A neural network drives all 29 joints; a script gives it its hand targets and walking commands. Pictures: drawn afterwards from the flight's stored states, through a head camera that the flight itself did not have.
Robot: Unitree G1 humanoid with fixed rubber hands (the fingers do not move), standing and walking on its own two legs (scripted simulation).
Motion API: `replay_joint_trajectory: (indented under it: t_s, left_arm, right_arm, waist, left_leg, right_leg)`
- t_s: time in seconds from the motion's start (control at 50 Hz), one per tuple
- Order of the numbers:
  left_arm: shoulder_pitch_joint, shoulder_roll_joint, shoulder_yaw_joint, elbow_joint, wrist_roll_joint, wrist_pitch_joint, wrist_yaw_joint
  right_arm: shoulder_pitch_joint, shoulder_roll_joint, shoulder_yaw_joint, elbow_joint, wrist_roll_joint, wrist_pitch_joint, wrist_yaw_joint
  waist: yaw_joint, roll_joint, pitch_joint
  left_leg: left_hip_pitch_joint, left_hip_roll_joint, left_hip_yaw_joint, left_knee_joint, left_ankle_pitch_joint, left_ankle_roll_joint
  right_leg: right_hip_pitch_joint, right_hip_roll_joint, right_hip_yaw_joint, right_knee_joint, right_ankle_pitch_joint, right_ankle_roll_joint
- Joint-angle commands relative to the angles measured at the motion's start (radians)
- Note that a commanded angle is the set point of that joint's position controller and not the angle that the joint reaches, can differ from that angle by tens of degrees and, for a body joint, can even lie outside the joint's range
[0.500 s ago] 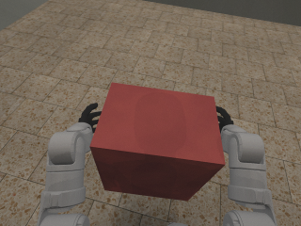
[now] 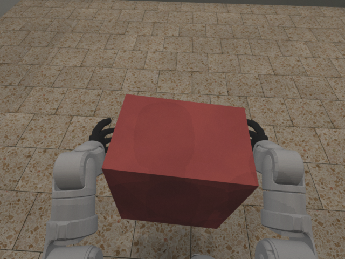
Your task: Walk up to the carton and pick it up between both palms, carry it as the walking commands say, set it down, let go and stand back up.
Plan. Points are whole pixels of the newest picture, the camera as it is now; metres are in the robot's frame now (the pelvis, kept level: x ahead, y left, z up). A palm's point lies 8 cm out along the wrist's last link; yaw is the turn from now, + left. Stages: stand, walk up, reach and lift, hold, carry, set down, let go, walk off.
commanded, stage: carry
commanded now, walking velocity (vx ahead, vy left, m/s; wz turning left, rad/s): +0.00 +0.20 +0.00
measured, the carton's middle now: (176, 169) +0.32 -0.01 +0.01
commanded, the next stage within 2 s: none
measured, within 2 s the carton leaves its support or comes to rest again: neither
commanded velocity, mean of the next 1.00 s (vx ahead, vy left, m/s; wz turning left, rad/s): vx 0.00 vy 0.20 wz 0.00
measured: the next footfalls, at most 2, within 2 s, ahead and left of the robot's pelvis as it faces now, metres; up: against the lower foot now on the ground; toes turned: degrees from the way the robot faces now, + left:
left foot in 0.08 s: +0.01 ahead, +0.13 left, +0.00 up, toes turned +15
right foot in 1.86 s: -0.04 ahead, -0.04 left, +0.00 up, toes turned -4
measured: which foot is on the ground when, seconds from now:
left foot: up 0.00-0.06, down 0.08-1.00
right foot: down 0.00-1.00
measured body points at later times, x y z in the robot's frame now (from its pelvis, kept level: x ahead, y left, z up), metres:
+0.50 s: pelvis +0.01 +0.04 +0.01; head +0.05 +0.04 +0.45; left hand +0.32 +0.20 +0.07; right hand +0.33 -0.15 +0.06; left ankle -0.03 +0.11 -0.70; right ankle +0.00 -0.08 -0.70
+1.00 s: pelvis -0.02 +0.07 +0.01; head -0.02 +0.07 +0.46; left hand +0.27 +0.24 +0.09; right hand +0.28 -0.11 +0.08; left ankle -0.02 +0.12 -0.70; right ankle -0.01 -0.07 -0.70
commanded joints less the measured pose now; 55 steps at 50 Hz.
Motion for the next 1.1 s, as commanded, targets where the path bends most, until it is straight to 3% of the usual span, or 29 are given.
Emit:
replay_joint_trajectory:
  t_s: [0.0,0.04,0.1,0.12,0.14,0.18,0.22,0.24,0.26,0.36,0.4,0.42,0.44,0.5,0.54,0.58,0.6,0.62,0.68,0.74,0.76,0.8,0.82,0.92,0.96,1.0,1.02,1.04,1.08]
  left_arm:
    - [-0.796,-0.966,-0.672,-0.28,-0.308,-0.034,-0.252]
    - [-0.804,-0.979,-0.685,-0.298,-0.31,-0.031,-0.248]
    - [-0.717,-0.994,-0.687,-0.319,-0.302,-0.021,-0.254]
    - [-0.679,-1.008,-0.686,-0.304,-0.298,-0.02,-0.26]
    - [-0.688,-1.016,-0.693,-0.324,-0.308,-0.026,-0.262]
    - [-0.576,-1.032,-0.672,-0.305,-0.293,-0.017,-0.274]
    - [-0.51,-1.037,-0.661,-0.323,-0.289,-0.02,-0.279]
    - [-0.505,-1.032,-0.658,-0.33,-0.288,-0.019,-0.279]
    - [-0.492,-1.022,-0.655,-0.346,-0.285,-0.019,-0.28]
    - [-0.451,-1.024,-0.68,-0.382,-0.268,-0.018,-0.275]
    - [-0.461,-1.021,-0.696,-0.404,-0.274,-0.021,-0.272]
    - [-0.471,-1.025,-0.701,-0.406,-0.279,-0.02,-0.273]
    - [-0.478,-1.025,-0.71,-0.41,-0.281,-0.022,-0.275]
    - [-0.464,-1.019,-0.72,-0.398,-0.294,-0.022,-0.281]
    - [-0.455,-1.018,-0.719,-0.392,-0.295,-0.022,-0.286]
    - [-0.406,-0.995,-0.702,-0.369,-0.285,-0.021,-0.289]
    - [-0.363,-0.997,-0.693,-0.348,-0.276,-0.021,-0.289]
    - [-0.365,-0.995,-0.693,-0.357,-0.277,-0.022,-0.289]
    - [-0.363,-0.987,-0.688,-0.358,-0.263,-0.019,-0.293]
    - [-0.357,-0.985,-0.693,-0.361,-0.258,-0.022,-0.292]
    - [-0.356,-0.985,-0.696,-0.36,-0.256,-0.021,-0.291]
    - [-0.403,-0.979,-0.701,-0.365,-0.266,-0.017,-0.297]
    - [-0.395,-0.986,-0.706,-0.346,-0.266,-0.016,-0.299]
    - [-0.415,-0.987,-0.715,-0.351,-0.282,-0.021,-0.3]
    - [-0.397,-0.985,-0.713,-0.34,-0.279,-0.017,-0.303]
    - [-0.349,-0.964,-0.693,-0.31,-0.264,-0.014,-0.304]
    - [-0.339,-0.967,-0.69,-0.297,-0.256,-0.014,-0.303]
    - [-0.331,-0.965,-0.684,-0.299,-0.251,-0.013,-0.304]
    - [-0.316,-0.964,-0.68,-0.285,-0.244,-0.01,-0.308]
  right_arm:
    - [-0.854,1.063,0.71,-0.317,0.454,-0.011,0.231]
    - [-0.809,1.075,0.707,-0.306,0.443,-0.011,0.233]
    - [-0.689,1.087,0.689,-0.298,0.408,-0.013,0.237]
    - [-0.657,1.09,0.683,-0.302,0.399,-0.014,0.238]
    - [-0.667,1.101,0.692,-0.326,0.405,-0.016,0.237]
    - [-0.567,1.108,0.675,-0.351,0.38,-0.004,0.237]
    - [-0.542,1.106,0.684,-0.396,0.384,-0.003,0.24]
    - [-0.55,1.11,0.7,-0.409,0.39,-0.001,0.24]
    - [-0.574,1.111,0.718,-0.434,0.401,-0.002,0.238]
    - [-0.563,1.094,0.762,-0.499,0.417,0.002,0.251]
    - [-0.545,1.086,0.768,-0.507,0.412,-0.001,0.255]
    - [-0.541,1.084,0.768,-0.51,0.412,-0.005,0.255]
    - [-0.524,1.082,0.764,-0.5,0.411,-0.006,0.254]
    - [-0.492,1.068,0.749,-0.509,0.391,-0.005,0.248]
    - [-0.463,1.06,0.737,-0.483,0.373,-0.002,0.245]
    - [-0.444,1.042,0.732,-0.461,0.368,0.004,0.243]
    - [-0.438,1.044,0.739,-0.467,0.368,0.004,0.244]
    - [-0.464,1.051,0.75,-0.473,0.382,0.003,0.244]
    - [-0.472,1.052,0.761,-0.458,0.387,0.006,0.246]
    - [-0.427,1.062,0.769,-0.441,0.38,0.008,0.253]
    - [-0.417,1.054,0.766,-0.436,0.375,0.008,0.256]
    - [-0.444,1.049,0.763,-0.435,0.38,0.002,0.256]
    - [-0.426,1.049,0.755,-0.426,0.379,0.003,0.258]
    - [-0.413,1.045,0.735,-0.407,0.363,0.008,0.257]
    - [-0.394,1.045,0.736,-0.389,0.356,0.011,0.256]
    - [-0.394,1.042,0.735,-0.381,0.359,0.017,0.256]
    - [-0.415,1.049,0.743,-0.39,0.371,0.019,0.258]
    - [-0.432,1.045,0.752,-0.399,0.38,0.018,0.257]
    - [-0.422,1.042,0.759,-0.398,0.38,0.019,0.257]
  waist:
    - [0.032,-0.166,-0.618]
    - [0.011,-0.079,-0.66]
    - [0.004,0.216,-0.71]
    - [0.009,0.257,-0.675]
    - [0.01,0.239,-0.655]
    - [0.009,0.126,-0.627]
    - [0.019,-0.103,-0.618]
    - [0.019,-0.194,-0.6]
    - [0.021,-0.212,-0.614]
    - [0.008,-0.128,-0.623]
    - [-0.001,0.042,-0.651]
    - [0.0,0.195,-0.644]
    - [0.002,0.27,-0.607]
    - [-0.009,0.213,-0.552]
    - [0.007,0.171,-0.576]
    - [0.021,-0.061,-0.601]
    - [0.02,-0.213,-0.574]
    - [0.02,-0.248,-0.569]
    - [0.023,-0.225,-0.519]
    - [0.004,-0.173,-0.534]
    - [-0.001,-0.085,-0.559]
    - [0.001,0.21,-0.546]
    - [0.0,0.196,-0.516]
    - [-0.003,0.181,-0.471]
    - [0.009,0.115,-0.497]
    - [0.014,-0.118,-0.502]
    - [0.009,-0.241,-0.475]
    - [0.011,-0.275,-0.466]
    - [0.0,-0.263,-0.438]
  left_leg:
    - [0.046,-0.074,-0.142,-0.267,0.123,-0.063]
    - [0.253,-0.031,-0.132,-0.419,0.385,-0.025]
    - [0.607,0.215,-0.259,-0.268,1.486,0.107]
    - [0.655,0.229,-0.245,-0.243,1.57,0.124]
    - [0.653,0.201,-0.207,-0.239,1.534,0.105]
    - [0.467,0.101,-0.107,-0.158,1.259,0.03]
    - [0.127,0.002,-0.096,-0.097,0.582,-0.031]
    - [0.005,-0.044,-0.113,-0.132,0.186,-0.034]
    - [-0.025,-0.058,-0.133,-0.158,0.103,-0.028]
    - [0.206,-0.021,-0.108,-0.375,0.449,-0.005]
    - [0.474,0.095,-0.168,-0.353,1.028,0.055]
    - [0.592,0.191,-0.236,-0.296,1.412,0.102]
    - [0.661,0.225,-0.249,-0.28,1.571,0.134]
    - [0.653,0.173,-0.193,-0.268,1.476,0.114]
    - [0.519,0.125,-0.132,-0.185,1.396,0.073]
    - [0.156,0.027,-0.109,-0.045,0.798,-0.007]
    - [-0.027,-0.046,-0.128,-0.045,0.231,-0.019]
    - [-0.086,-0.064,-0.167,-0.093,0.037,-0.016]
    - [-0.041,-0.063,-0.156,-0.217,0.095,0.009]
    - [0.241,-0.028,-0.123,-0.407,0.389,0.02]
    - [0.366,0.031,-0.158,-0.427,0.634,0.048]
    - [0.539,0.242,-0.303,-0.364,1.363,0.149]
    - [0.553,0.245,-0.267,-0.352,1.39,0.172]
    - [0.474,0.146,-0.176,-0.322,1.252,0.123]
    - [0.377,0.11,-0.141,-0.267,1.108,0.092]
    - [0.105,0.015,-0.125,-0.134,0.514,0.02]
    - [0.031,-0.033,-0.144,-0.149,0.173,0.005]
    - [0.017,-0.047,-0.165,-0.194,0.041,0.011]
    - [0.119,-0.034,-0.172,-0.343,0.149,0.035]
  right_leg:
    - [0.495,-0.283,0.322,-0.217,1.375,-0.107]
    - [0.39,-0.242,0.228,-0.152,1.259,-0.06]
    - [0.057,-0.122,0.1,-0.024,0.477,0.032]
    - [-0.007,-0.094,0.067,-0.067,0.229,0.039]
    - [0.003,-0.088,0.046,-0.14,0.219,0.035]
    - [0.172,-0.158,0.11,-0.206,0.723,0.003]
    - [0.439,-0.311,0.296,-0.184,1.395,-0.078]
    - [0.528,-0.361,0.361,-0.198,1.548,-0.107]
    - [0.576,-0.365,0.37,-0.199,1.58,-0.109]
    - [0.406,-0.296,0.204,-0.123,1.325,-0.034]
    - [0.157,-0.204,0.093,-0.03,0.815,0.036]
    - [0.006,-0.139,0.039,0.037,0.344,0.064]
    - [-0.097,-0.09,-0.006,0.041,0.004,0.074]
    - [-0.111,-0.079,-0.048,-0.093,0.05,0.081]
    - [0.068,-0.121,-0.002,-0.24,0.318,0.049]
    - [0.397,-0.306,0.253,-0.211,1.204,-0.06]
    - [0.507,-0.395,0.365,-0.225,1.48,-0.117]
    - [0.558,-0.413,0.396,-0.215,1.528,-0.135]
    - [0.491,-0.386,0.345,-0.249,1.366,-0.096]
    - [0.293,-0.304,0.195,-0.191,1.126,-0.015]
    - [0.192,-0.25,0.132,-0.131,0.86,0.027]
    - [-0.06,-0.118,0.008,0.025,-0.013,0.099]
    - [-0.086,-0.118,-0.027,0.055,-0.11,0.106]
    - [-0.03,-0.109,-0.062,-0.106,0.091,0.098]
    - [0.118,-0.159,0.0,-0.234,0.32,0.064]
    - [0.317,-0.362,0.289,-0.266,0.907,-0.051]
    - [0.332,-0.428,0.382,-0.292,1.014,-0.097]
    - [0.337,-0.435,0.394,-0.306,0.999,-0.109]
    - [0.223,-0.389,0.322,-0.326,0.801,-0.053]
